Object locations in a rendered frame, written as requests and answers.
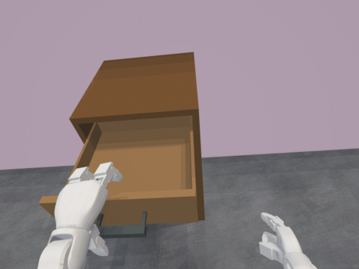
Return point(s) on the robot left forearm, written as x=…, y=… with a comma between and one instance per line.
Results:
x=67, y=249

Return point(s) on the drawer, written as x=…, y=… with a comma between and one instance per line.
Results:
x=156, y=158

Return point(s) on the cabinet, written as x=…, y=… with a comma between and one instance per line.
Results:
x=142, y=88

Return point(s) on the robot right forearm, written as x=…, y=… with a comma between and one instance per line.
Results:
x=297, y=260

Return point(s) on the robot left hand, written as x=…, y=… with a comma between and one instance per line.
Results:
x=80, y=202

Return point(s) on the robot right hand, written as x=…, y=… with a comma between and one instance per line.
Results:
x=275, y=247

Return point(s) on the handle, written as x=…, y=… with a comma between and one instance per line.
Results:
x=122, y=231

